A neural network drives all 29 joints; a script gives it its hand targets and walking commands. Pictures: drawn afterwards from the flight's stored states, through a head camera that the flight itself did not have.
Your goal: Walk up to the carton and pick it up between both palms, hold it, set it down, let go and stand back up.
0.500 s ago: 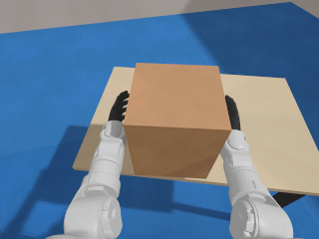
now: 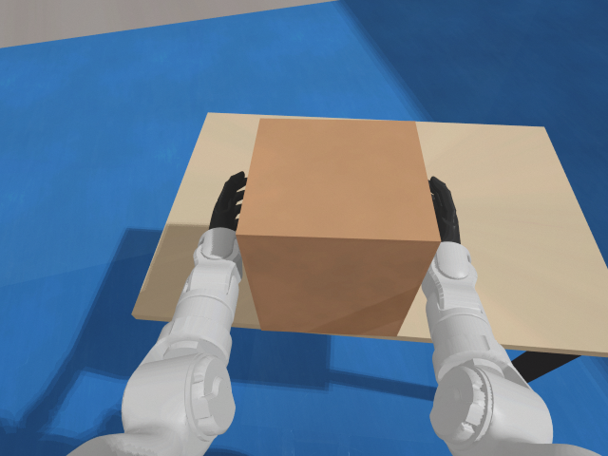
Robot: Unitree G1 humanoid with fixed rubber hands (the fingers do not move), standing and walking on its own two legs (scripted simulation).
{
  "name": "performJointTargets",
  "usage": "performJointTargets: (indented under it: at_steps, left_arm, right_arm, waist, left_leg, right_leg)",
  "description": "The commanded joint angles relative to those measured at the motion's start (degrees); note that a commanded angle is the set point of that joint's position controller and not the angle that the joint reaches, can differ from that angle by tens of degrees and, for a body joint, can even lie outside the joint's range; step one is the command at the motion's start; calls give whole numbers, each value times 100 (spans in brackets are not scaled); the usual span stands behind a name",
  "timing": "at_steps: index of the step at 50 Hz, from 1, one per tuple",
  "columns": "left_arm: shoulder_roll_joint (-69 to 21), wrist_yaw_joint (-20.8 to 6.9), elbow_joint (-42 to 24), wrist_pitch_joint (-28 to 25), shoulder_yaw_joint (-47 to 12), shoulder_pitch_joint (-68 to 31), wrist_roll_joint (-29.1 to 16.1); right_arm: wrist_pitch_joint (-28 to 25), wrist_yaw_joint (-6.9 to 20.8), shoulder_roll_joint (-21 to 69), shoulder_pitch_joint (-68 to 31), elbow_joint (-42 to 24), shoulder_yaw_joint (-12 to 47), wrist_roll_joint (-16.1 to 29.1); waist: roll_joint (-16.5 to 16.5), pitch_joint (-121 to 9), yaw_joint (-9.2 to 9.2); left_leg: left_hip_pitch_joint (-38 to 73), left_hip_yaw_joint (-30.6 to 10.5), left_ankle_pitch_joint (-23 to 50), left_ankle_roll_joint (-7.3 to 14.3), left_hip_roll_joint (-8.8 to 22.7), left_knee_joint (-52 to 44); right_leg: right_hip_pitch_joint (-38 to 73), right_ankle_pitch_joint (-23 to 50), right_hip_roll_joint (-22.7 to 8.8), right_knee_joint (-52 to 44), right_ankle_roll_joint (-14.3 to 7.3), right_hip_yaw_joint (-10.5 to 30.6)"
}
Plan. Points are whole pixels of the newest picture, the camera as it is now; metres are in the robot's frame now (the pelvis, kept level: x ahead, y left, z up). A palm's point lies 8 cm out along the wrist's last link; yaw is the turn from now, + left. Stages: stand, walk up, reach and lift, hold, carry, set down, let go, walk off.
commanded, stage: set down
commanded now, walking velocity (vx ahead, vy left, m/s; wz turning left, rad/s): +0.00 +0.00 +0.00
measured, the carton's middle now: (332, 233) +0.39 -0.06 +0.03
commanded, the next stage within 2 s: none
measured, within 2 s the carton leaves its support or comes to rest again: rests again in 0.70 s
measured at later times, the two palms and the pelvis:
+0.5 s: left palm (231, 238) +0.42 +0.09 +0.01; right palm (435, 245) +0.36 -0.21 +0.01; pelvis +0.01 +0.00 +0.00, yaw +0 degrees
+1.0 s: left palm (234, 241) +0.41 +0.08 +0.01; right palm (437, 252) +0.36 -0.21 +0.00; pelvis +0.00 +0.00 +0.00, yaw +0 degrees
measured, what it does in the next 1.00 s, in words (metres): stands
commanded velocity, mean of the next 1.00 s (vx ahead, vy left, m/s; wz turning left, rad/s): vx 0.00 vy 0.00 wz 0.00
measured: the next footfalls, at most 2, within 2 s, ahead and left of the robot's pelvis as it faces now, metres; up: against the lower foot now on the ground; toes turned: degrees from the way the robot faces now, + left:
none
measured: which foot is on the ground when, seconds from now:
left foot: down 0.00-1.00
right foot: down 0.00-1.00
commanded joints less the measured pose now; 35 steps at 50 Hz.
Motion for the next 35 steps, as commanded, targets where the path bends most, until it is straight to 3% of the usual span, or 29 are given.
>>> performJointTargets:
  at_steps: [1, 21, 26, 35]
  left_arm:
    - [-2698, -530, -815, -647, -1336, -3583, -1]
    - [-2762, -451, -82, -1374, -1300, -3444, 120]
    - [-2848, -369, -113, -1619, -1523, -3636, 20]
    - [-2724, -413, 371, -1773, -1197, -3504, 260]
  right_arm:
    - [-500, 759, 2487, -3470, -491, 1882, -269]
    - [-966, 684, 2591, -3231, -40, 1859, -495]
    - [-1106, 680, 2578, -3248, 48, 1833, -534]
    - [-1115, 671, 2556, -3165, 410, 1554, -719]
  waist:
    - [-170, -3870, -39]
    - [-54, -4292, -67]
    - [38, -4650, -165]
    - [23, -4185, -136]
  left_leg:
    - [277, 230, 1036, -126, -48, -71]
    - [-13, 182, 1571, -156, -1, 222]
    - [137, 119, 1773, -238, 26, 350]
    - [-266, 154, 1179, -175, 19, 253]
  right_leg:
    - [2133, 3210, -23, 608, 380, -199]
    - [1939, 3882, -25, 778, 288, -115]
    - [1611, 3711, 33, 772, 225, -155]
    - [1512, 3169, 4, 713, 191, -136]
